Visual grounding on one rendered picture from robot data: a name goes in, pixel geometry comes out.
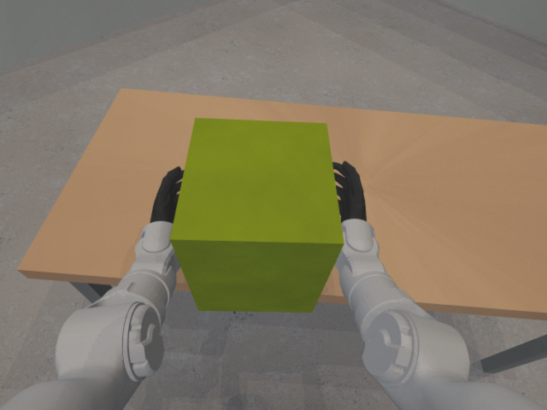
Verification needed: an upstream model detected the table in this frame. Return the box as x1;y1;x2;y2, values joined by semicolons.
17;88;547;373

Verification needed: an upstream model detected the carton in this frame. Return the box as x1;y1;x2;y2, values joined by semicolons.
170;118;344;313

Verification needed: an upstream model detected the right robot forearm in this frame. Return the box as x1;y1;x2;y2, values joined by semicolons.
335;219;439;342

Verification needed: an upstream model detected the right robot upper arm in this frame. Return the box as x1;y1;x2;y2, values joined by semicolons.
362;309;547;410

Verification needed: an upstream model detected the left robot hand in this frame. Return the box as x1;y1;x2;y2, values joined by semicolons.
150;167;185;223

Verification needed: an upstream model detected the right robot hand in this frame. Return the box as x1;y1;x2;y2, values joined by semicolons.
332;161;367;223

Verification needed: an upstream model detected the left robot forearm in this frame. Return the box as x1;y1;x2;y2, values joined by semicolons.
56;221;180;374

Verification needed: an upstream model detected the left robot upper arm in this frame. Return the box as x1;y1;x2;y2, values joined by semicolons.
0;302;164;410

